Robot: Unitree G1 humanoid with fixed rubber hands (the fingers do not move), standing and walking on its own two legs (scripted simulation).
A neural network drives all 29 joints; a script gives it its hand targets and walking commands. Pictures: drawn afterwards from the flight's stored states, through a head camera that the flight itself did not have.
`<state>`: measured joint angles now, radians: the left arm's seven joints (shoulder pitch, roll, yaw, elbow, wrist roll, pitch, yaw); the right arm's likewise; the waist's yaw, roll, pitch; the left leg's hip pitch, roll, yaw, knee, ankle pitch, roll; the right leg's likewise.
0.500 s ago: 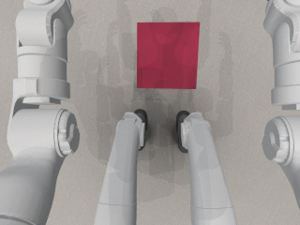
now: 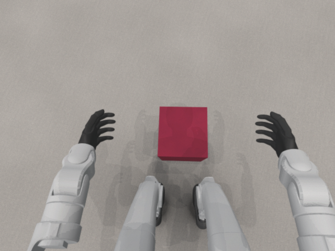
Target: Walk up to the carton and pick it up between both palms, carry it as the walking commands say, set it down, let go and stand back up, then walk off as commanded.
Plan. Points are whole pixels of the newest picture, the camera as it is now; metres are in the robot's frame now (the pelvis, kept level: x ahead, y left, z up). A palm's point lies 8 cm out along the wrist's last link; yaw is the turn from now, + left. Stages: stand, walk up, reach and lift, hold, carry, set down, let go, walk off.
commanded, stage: let go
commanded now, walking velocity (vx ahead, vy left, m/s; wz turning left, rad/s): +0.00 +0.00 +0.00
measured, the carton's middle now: (182, 136) +0.44 -0.01 -0.56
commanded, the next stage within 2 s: stand in 0.84 s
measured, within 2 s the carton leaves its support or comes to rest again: neither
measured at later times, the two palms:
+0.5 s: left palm (54, 185) +0.24 +0.24 +0.01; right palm (323, 196) +0.24 -0.23 +0.01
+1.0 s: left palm (41, 185) +0.24 +0.26 +0.02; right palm (332, 196) +0.24 -0.25 +0.01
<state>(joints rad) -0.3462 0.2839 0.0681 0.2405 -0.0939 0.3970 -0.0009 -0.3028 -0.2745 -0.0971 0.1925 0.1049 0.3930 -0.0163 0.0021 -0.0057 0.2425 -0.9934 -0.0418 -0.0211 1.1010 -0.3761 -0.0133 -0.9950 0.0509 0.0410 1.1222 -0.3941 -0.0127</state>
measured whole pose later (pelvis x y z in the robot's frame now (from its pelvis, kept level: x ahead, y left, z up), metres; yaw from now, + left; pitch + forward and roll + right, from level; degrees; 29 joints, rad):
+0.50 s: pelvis +0.07 +0.01 +0.07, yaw +0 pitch +0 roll +0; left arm 0.22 0.26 0.01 0.32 -0.09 0.16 -0.07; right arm 0.27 -0.24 -0.06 0.30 0.10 0.14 0.07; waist 0.00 -0.01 0.10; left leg -0.37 -0.04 -0.03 0.72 -0.36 0.00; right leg -0.36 0.04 0.05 0.73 -0.37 -0.01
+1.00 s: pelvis +0.09 +0.00 +0.07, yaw +0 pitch -2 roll +0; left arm 0.23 0.27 0.04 0.52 -0.09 0.05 -0.01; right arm 0.27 -0.25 -0.06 0.49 0.10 0.06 0.02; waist 0.00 -0.01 -0.04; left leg -0.29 -0.04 -0.04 0.69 -0.37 0.00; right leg -0.28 0.04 0.05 0.70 -0.38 -0.01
